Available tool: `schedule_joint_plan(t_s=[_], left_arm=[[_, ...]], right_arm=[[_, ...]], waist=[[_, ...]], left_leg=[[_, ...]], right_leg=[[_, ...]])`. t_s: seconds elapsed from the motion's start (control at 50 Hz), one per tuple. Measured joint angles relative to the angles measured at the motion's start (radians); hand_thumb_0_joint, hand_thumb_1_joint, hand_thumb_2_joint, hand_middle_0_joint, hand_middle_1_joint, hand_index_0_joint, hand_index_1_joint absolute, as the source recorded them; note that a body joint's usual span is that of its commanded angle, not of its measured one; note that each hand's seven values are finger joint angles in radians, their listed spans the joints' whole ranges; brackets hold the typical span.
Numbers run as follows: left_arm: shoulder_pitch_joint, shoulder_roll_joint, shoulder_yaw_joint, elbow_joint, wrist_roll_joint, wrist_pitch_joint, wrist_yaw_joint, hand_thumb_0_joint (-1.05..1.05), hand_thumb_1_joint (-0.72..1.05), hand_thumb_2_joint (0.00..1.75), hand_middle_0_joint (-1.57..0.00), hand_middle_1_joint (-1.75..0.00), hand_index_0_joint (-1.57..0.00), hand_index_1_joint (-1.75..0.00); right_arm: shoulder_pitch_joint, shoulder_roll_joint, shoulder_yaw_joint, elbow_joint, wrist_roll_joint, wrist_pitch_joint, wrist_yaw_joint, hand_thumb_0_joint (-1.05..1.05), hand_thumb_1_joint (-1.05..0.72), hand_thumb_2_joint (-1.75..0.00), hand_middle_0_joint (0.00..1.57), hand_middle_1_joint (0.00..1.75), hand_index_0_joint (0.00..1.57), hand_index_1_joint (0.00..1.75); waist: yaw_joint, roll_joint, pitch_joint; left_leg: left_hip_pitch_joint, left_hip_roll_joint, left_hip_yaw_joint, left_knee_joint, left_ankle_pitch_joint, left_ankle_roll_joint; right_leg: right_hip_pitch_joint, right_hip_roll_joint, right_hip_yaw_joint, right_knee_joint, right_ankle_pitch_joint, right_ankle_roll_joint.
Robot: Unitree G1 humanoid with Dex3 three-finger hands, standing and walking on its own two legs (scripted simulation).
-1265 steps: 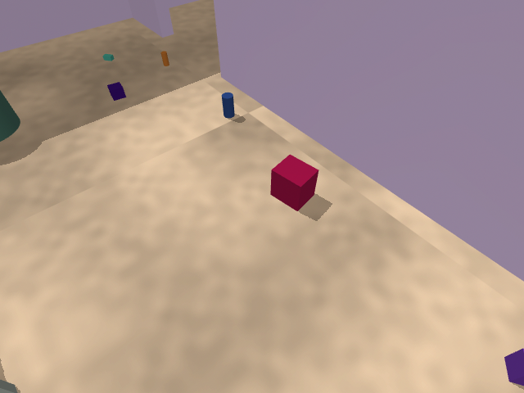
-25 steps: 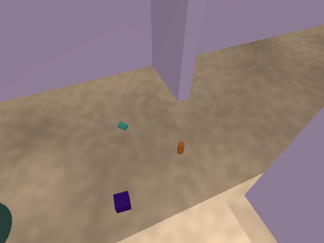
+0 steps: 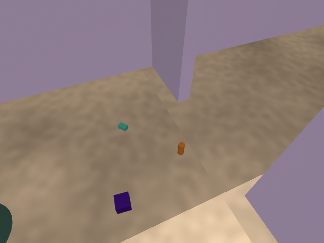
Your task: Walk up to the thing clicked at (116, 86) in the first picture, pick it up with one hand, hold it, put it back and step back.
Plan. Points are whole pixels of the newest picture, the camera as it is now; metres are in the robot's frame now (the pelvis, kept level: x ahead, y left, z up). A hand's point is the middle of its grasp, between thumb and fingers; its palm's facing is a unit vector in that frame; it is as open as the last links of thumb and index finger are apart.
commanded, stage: stand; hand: left
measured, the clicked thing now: (122, 202) +0.47 +0.22 -0.74
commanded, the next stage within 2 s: walk up in 0.40 s
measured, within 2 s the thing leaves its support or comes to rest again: neither
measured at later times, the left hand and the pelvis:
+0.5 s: hand out of the picture +0.08 +0.26 -0.16, palm faces -0.02 -0.94 -0.34, open 7.4 cm; pelvis +0.01 +0.00 +0.00, yaw +0 degrees
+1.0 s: hand out of the picture +0.15 +0.24 -0.16, palm faces -0.04 -0.93 -0.36, open 7.4 cm; pelvis +0.06 -0.03 -0.02, yaw -1 degrees
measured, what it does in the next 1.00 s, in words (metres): lifts its right foot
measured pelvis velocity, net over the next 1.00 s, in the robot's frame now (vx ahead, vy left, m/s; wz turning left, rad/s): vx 0.06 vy -0.03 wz -0.02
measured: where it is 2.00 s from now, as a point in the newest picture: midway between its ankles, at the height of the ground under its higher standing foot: outside the picture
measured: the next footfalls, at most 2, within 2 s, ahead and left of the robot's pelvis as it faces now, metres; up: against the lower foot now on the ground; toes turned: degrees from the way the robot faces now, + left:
right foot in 1.04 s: +0.15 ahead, -0.16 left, +0.00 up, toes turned -1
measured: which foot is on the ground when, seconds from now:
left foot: down 0.00-1.00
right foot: down 0.00-0.84, up 0.86-1.00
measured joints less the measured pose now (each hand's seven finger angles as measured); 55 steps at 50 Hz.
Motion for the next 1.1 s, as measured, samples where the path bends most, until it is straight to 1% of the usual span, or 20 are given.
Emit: schedule_joint_plan(t_s=[0.42, 0.54, 0.58, 0.64, 0.7, 0.76, 0.78, 0.8, 0.84, 0.88, 0.92, 0.96, 1.0, 1.02, 1.04, 1.06, 1.08, 1.1], left_arm=[[0.003, 0.001, 0.004, -0.009, 0.002, 0.001, 0.0, 0.0, 0.91, 0.89, -0.2, -0.3, -0.21, -0.3], [0.037, 0.018, 0.03, -0.033, 0.014, 0.012, -0.012, 0.0, 0.91, 0.89, -0.2, -0.3, -0.21, -0.3], [0.048, 0.022, 0.035, -0.039, 0.015, 0.011, -0.013, 0.0, 0.91, 0.89, -0.2, -0.3, -0.21, -0.3], [0.064, 0.016, 0.039, -0.052, 0.014, 0.004, -0.015, 0.0, 0.91, 0.89, -0.2, -0.3, -0.21, -0.3], [0.078, 0.008, 0.04, -0.071, 0.01, 0.003, -0.015, 0.0, 0.91, 0.89, -0.2, -0.3, -0.21, -0.3], [0.088, 0.002, 0.039, -0.096, 0.012, 0.007, -0.012, 0.0, 0.91, 0.89, -0.2, -0.3, -0.21, -0.3], [0.092, 0.003, 0.038, -0.104, 0.011, 0.01, -0.012, 0.0, 0.9, 0.89, -0.2, -0.3, -0.21, -0.3], [0.095, 0.008, 0.039, -0.11, 0.008, 0.015, -0.011, 0.0, 0.9, 0.89, -0.2, -0.3, -0.21, -0.3], [0.092, 0.016, 0.044, -0.118, 0.002, 0.027, -0.01, 0.0, 0.9, 0.89, -0.2, -0.3, -0.21, -0.3], [0.079, 0.022, 0.047, -0.123, 0.001, 0.04, -0.005, 0.0, 0.91, 0.89, -0.2, -0.3, -0.21, -0.3], [0.064, 0.03, 0.051, -0.138, -0.001, 0.044, -0.006, 0.01, 0.91, 0.89, -0.2, -0.3, -0.21, -0.3], [0.051, 0.036, 0.053, -0.159, -0.005, 0.038, -0.01, 0.01, 0.91, 0.89, -0.2, -0.3, -0.21, -0.3], [0.037, 0.039, 0.054, -0.174, -0.004, 0.026, -0.015, 0.01, 0.91, 0.89, -0.2, -0.3, -0.21, -0.3], [0.032, 0.04, 0.055, -0.176, -0.001, 0.019, -0.015, 0.01, 0.91, 0.89, -0.2, -0.3, -0.21, -0.3], [0.027, 0.042, 0.057, -0.176, 0.001, 0.012, -0.013, 0.0, 0.91, 0.89, -0.2, -0.3, -0.21, -0.3], [0.019, 0.036, 0.059, -0.17, 0.004, 0.006, -0.009, 0.0, 0.91, 0.89, -0.2, -0.3, -0.21, -0.3], [0.012, 0.028, 0.057, -0.165, 0.005, 0.006, -0.007, 0.0, 0.91, 0.89, -0.2, -0.3, -0.21, -0.3], [0.007, 0.02, 0.051, -0.163, 0.007, 0.008, -0.006, 0.0, 0.91, 0.89, -0.2, -0.3, -0.21, -0.3]], right_arm=[[0.006, 0.003, -0.004, -0.013, -0.002, -0.001, 0.0, 0.0, -0.9, -0.89, 0.21, 0.3, 0.2, 0.3], [0.054, 0.005, -0.027, -0.055, -0.015, -0.014, 0.005, 0.0, -0.9, -0.89, 0.21, 0.3, 0.2, 0.3], [0.07, 0.003, -0.031, -0.067, -0.016, -0.013, 0.005, 0.0, -0.9, -0.89, 0.21, 0.3, 0.2, 0.3], [0.084, -0.009, -0.033, -0.082, -0.013, -0.008, 0.002, 0.0, -0.9, -0.89, 0.21, 0.3, 0.2, 0.3], [0.089, -0.023, -0.035, -0.1, -0.013, -0.004, -0.003, 0.01, -0.9, -0.89, 0.21, 0.3, 0.2, 0.3], [0.092, -0.032, -0.037, -0.115, -0.016, -0.002, -0.007, 0.01, -0.9, -0.89, 0.21, 0.3, 0.2, 0.3], [0.091, -0.03, -0.038, -0.119, -0.017, -0.005, -0.008, 0.01, -0.9, -0.89, 0.21, 0.3, 0.2, 0.3], [0.09, -0.024, -0.039, -0.123, -0.018, -0.01, -0.009, 0.01, -0.9, -0.89, 0.21, 0.3, 0.2, 0.3], [0.092, -0.013, -0.041, -0.141, -0.018, -0.027, -0.006, 0.01, -0.9, -0.89, 0.21, 0.3, 0.2, 0.3], [0.101, -0.005, -0.043, -0.165, -0.015, -0.043, -0.005, 0.01, -0.9, -0.89, 0.21, 0.3, 0.2, 0.3], [0.119, 0.0, -0.042, -0.185, -0.016, -0.049, -0.008, 0.0, -0.9, -0.89, 0.21, 0.3, 0.2, 0.3], [0.133, -0.003, -0.04, -0.195, -0.018, -0.045, -0.014, 0.0, -0.9, -0.89, 0.21, 0.3, 0.2, 0.3], [0.138, -0.014, -0.038, -0.196, -0.018, -0.033, -0.018, 0.0, -0.9, -0.89, 0.21, 0.3, 0.2, 0.3], [0.138, -0.02, -0.037, -0.197, -0.014, -0.024, -0.019, 0.0, -0.9, -0.89, 0.21, 0.3, 0.2, 0.3], [0.137, -0.026, -0.035, -0.196, -0.007, -0.014, -0.02, 0.0, -0.9, -0.89, 0.21, 0.3, 0.2, 0.3], [0.131, -0.031, -0.036, -0.191, 0.003, -0.003, -0.022, 0.0, -0.9, -0.89, 0.21, 0.3, 0.2, 0.3], [0.127, -0.034, -0.037, -0.186, 0.01, 0.011, -0.025, 0.0, -0.9, -0.89, 0.21, 0.3, 0.2, 0.3], [0.123, -0.035, -0.038, -0.18, 0.013, 0.023, -0.027, 0.01, -0.9, -0.89, 0.21, 0.3, 0.2, 0.3]], waist=[[0.002, -0.003, 0.005], [0.006, -0.023, -0.012], [0.007, -0.021, -0.012], [0.006, 0.0, -0.004], [0.004, 0.016, 0.009], [0.004, 0.021, 0.021], [0.008, 0.016, 0.027], [0.013, 0.002, 0.032], [0.018, -0.019, 0.04], [0.013, -0.021, 0.055], [0.005, -0.023, 0.067], [0.001, -0.024, 0.081], [-0.003, -0.019, 0.094], [-0.004, -0.017, 0.099], [-0.005, -0.015, 0.103], [-0.012, 0.001, 0.11], [-0.018, 0.013, 0.108], [-0.017, 0.018, 0.103]], left_leg=[[0.007, -0.003, -0.001, 0.006, -0.011, 0.003], [0.004, -0.008, 0.009, 0.073, -0.066, 0.005], [0.002, -0.001, 0.008, 0.095, -0.084, 0.001], [-0.006, 0.019, 0.0, 0.13, -0.109, -0.008], [-0.025, 0.029, 0.0, 0.188, -0.134, 0.007], [-0.039, 0.019, 0.008, 0.214, -0.172, 0.031], [-0.034, 0.013, 0.01, 0.209, -0.158, 0.028], [-0.026, 0.004, 0.018, 0.202, -0.155, 0.017], [-0.014, -0.003, 0.032, 0.194, -0.16, 0.009], [-0.001, 0.008, 0.033, 0.19, -0.165, 0.011], [0.016, 0.018, 0.028, 0.175, -0.162, 0.008], [0.03, 0.027, 0.026, 0.165, -0.162, -0.002], [0.034, 0.036, 0.024, 0.183, -0.177, -0.015], [0.029, 0.04, 0.024, 0.21, -0.194, -0.022], [0.02, 0.045, 0.023, 0.249, -0.218, -0.03], [0.005, 0.059, 0.01, 0.299, -0.238, -0.028], [-0.018, 0.057, -0.015, 0.356, -0.283, -0.015], [-0.042, 0.04, -0.036, 0.414, -0.34, -0.004]], right_leg=[[0.009, -0.003, -0.001, 0.004, -0.011, 0.001], [-0.022, -0.006, 0.009, 0.124, -0.09, -0.014], [-0.023, 0.0, 0.008, 0.142, -0.105, -0.015], [-0.011, 0.02, 0.001, 0.136, -0.11, -0.025], [-0.004, 0.029, -0.005, 0.143, -0.123, -0.033], [-0.001, 0.026, -0.013, 0.166, -0.147, -0.032], [-0.002, 0.023, -0.01, 0.179, -0.157, -0.03], [-0.006, 0.013, -0.002, 0.197, -0.17, -0.026], [-0.05, 0.005, 0.008, 0.291, -0.175, -0.034], [-0.12, 0.026, 0.018, 0.45, -0.276, -0.042], [-0.182, 0.039, 0.025, 0.547, -0.331, -0.049], [-0.218, 0.026, 0.018, 0.524, -0.314, -0.049], [-0.224, 0.005, 0.001, 0.412, -0.236, -0.047], [-0.214, -0.002, -0.008, 0.333, -0.162, -0.049], [-0.202, -0.005, -0.014, 0.277, -0.037, -0.043], [-0.197, 0.005, -0.027, 0.282, -0.006, -0.034], [-0.197, 0.011, -0.038, 0.294, -0.021, -0.032], [-0.198, 0.011, -0.04, 0.298, -0.037, -0.032]])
